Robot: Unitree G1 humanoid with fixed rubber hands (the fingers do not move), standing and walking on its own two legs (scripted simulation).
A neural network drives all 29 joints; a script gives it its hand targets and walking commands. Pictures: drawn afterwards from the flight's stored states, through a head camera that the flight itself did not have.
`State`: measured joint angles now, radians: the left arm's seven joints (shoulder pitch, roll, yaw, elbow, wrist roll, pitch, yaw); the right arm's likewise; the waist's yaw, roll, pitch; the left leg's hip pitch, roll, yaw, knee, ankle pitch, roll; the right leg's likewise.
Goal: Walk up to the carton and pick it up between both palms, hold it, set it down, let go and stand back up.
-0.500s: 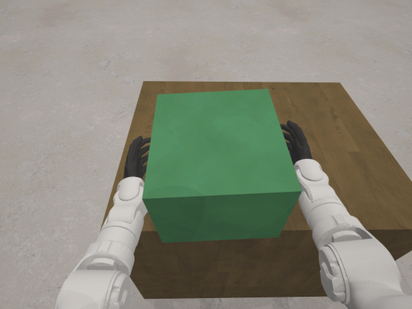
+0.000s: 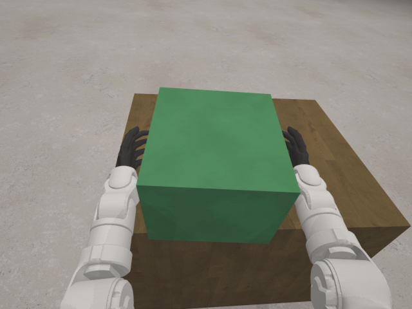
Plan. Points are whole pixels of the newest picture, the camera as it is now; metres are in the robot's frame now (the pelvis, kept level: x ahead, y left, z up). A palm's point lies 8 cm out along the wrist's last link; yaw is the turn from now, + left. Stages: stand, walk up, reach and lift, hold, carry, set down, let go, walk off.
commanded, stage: reach and lift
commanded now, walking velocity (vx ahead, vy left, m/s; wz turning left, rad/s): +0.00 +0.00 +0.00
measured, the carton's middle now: (212, 163) +0.40 +0.00 +0.09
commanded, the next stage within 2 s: hold in 1.32 s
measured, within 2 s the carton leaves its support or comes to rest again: neither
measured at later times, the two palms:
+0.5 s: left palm (128, 154) +0.37 +0.17 +0.13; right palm (300, 163) +0.37 -0.18 +0.13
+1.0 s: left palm (121, 150) +0.36 +0.18 +0.15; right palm (299, 159) +0.37 -0.17 +0.15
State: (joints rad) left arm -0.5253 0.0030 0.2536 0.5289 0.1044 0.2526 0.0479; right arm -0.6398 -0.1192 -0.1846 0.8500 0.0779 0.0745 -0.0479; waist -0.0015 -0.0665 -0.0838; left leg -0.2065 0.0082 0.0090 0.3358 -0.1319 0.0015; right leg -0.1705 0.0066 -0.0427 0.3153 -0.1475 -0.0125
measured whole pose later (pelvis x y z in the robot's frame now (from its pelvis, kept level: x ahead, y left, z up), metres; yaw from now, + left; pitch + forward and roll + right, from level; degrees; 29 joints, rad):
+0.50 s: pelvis +0.02 +0.01 +0.00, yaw +0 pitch -2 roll -1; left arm -0.43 -0.01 0.22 0.21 0.12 0.45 0.03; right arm -0.51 -0.12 -0.09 0.55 0.17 0.22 -0.11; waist -0.06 -0.07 -0.05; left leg -0.14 0.00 0.01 0.33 -0.16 0.02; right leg -0.08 -0.01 -0.04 0.27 -0.16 0.01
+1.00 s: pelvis +0.01 +0.01 +0.00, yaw +1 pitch -3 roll -1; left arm -0.44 0.01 0.24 0.11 0.12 0.57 0.01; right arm -0.52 -0.11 -0.08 0.47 0.19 0.30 -0.14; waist -0.06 -0.07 -0.04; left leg -0.12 0.00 0.00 0.33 -0.16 0.01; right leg -0.07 0.00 -0.05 0.28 -0.16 0.00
